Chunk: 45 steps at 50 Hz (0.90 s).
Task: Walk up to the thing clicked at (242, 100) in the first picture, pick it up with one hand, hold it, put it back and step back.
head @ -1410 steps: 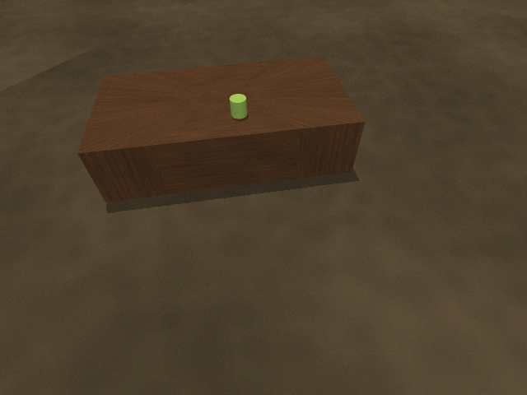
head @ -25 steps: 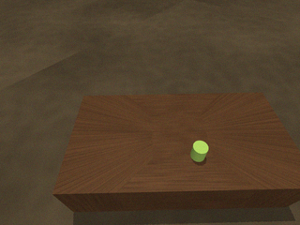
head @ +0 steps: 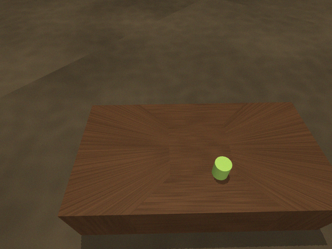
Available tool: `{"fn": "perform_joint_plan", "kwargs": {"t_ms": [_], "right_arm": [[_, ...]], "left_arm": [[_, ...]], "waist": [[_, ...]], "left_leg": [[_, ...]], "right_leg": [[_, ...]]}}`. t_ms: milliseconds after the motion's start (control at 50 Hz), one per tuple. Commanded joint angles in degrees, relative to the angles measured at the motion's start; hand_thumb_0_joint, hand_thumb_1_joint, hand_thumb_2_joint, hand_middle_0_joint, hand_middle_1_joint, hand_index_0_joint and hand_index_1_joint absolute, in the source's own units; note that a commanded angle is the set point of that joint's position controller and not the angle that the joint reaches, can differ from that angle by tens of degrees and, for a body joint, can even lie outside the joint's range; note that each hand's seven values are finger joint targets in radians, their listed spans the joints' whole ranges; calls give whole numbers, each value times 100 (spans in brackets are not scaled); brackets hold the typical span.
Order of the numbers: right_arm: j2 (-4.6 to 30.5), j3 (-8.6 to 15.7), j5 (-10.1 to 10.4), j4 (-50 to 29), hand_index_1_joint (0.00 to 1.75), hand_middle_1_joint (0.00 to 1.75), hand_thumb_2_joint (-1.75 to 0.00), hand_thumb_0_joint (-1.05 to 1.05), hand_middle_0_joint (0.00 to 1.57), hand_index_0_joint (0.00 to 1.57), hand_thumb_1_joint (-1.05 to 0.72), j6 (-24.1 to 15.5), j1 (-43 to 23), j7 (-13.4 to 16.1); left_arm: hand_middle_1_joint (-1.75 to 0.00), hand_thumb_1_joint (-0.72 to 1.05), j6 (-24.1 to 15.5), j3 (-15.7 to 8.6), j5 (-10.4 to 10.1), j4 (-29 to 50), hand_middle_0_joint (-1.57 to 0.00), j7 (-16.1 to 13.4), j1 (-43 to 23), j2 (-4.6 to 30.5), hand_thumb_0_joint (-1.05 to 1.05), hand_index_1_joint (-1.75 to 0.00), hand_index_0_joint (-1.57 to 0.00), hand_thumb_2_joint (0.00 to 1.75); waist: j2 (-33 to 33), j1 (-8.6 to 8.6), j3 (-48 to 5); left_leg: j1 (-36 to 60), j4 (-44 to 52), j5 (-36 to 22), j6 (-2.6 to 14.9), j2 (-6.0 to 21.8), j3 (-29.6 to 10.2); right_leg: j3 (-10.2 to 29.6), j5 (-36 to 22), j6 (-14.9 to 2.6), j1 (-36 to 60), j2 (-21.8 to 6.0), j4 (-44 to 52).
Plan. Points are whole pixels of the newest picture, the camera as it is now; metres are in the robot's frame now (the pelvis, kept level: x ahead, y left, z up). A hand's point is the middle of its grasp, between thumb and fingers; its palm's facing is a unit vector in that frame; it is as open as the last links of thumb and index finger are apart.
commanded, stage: stand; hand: right
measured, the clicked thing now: (221, 168) +0.54 -0.25 -0.41
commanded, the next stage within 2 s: step back in 1.48 s
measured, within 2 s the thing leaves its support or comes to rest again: neither
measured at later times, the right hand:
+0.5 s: hand out of the picture +0.07 -0.25 -0.16, palm faces -0.04 +0.94 -0.34, open 7.4 cm
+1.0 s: hand out of the picture +0.07 -0.25 -0.16, palm faces -0.04 +0.94 -0.34, open 7.4 cm
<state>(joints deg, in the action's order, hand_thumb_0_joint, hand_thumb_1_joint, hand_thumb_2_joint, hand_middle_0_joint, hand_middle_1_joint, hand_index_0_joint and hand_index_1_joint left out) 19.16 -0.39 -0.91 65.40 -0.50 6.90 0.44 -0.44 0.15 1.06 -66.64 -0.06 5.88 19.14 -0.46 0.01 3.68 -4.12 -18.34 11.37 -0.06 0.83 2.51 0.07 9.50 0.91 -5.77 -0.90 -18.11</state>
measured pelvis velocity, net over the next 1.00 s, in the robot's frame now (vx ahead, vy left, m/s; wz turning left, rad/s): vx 0.00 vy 0.00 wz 0.02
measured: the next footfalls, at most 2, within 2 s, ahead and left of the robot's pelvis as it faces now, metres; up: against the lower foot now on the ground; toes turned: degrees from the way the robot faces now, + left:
none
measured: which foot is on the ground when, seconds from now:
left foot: down 0.00-1.00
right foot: down 0.00-1.00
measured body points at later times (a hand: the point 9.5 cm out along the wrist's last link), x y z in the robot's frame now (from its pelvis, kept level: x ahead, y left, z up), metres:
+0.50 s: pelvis +0.00 +0.00 +0.00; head +0.00 +0.00 +0.45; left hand +0.07 +0.30 -0.14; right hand +0.08 -0.30 -0.13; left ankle -0.01 +0.12 -0.75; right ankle +0.01 -0.13 -0.75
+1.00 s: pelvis +0.00 +0.00 +0.00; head +0.01 +0.00 +0.45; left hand +0.07 +0.30 -0.14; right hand +0.07 -0.30 -0.13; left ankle -0.01 +0.12 -0.75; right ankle +0.01 -0.13 -0.75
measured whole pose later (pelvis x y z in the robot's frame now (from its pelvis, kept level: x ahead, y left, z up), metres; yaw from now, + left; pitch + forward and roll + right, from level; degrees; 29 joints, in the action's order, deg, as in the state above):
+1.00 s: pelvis +0.00 +0.00 +0.00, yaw +1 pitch -3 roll +0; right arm 19.5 -0.2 -0.8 65.0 -0.6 6.9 0.0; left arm -0.6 0.4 0.9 -65.2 0.1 6.4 19.6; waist -0.2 0.0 3.4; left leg -4.1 -17.7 10.9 -0.2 0.7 1.6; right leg -0.8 9.6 0.7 -5.6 -1.1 -17.8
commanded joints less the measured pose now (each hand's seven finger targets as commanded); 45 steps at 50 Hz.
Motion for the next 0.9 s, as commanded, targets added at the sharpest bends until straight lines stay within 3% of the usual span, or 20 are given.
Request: {"fn": "perform_joint_plan", "kwargs": {"t_ms": [0,320,480,640,880], "right_arm": [[1252,236,2,-297,30,30,-90,0,20,20,-90,-138,-159,86],[1277,251,8,-317,30,30,-90,0,20,20,-90,-129,-237,71],[1253,257,11,-323,30,30,-90,0,20,20,-90,-117,-231,55],[1259,263,11,-336,30,30,-90,0,20,20,-90,-129,-216,39],[1265,258,17,-340,30,30,-90,0,20,20,-90,-129,-210,42]], "left_arm": [[-30,90,-107,-229,-39,307,-20,-55,-214,1164,0,-30,-20,90],[-30,90,-102,-216,-34,362,-20,-60,-207,1188,0,-30,-20,90],[-30,90,-105,-223,-30,376,-20,-46,-213,1210,0,-30,-20,90],[-30,90,-130,-216,-42,408,-20,-50,-186,1220,0,-30,-20,90],[-30,90,-118,-219,-34,438,-20,-48,-152,1252,0,-30,-20,90]], "waist": [[78,28,-558],[65,12,-467],[60,32,-300],[52,21,-503],[79,13,-430]], "left_leg": [[6,309,-1074,83,746,-548],[10,324,-981,93,748,-602],[-147,416,-506,74,694,-599],[-6,351,-830,103,737,-627],[-71,379,-808,74,728,-654]], "right_leg": [[484,-1075,-179,185,-668,131],[422,-871,-176,96,-683,188],[471,-562,-180,15,-682,325],[455,-766,-199,76,-698,250],[422,-687,-196,50,-678,247]]}}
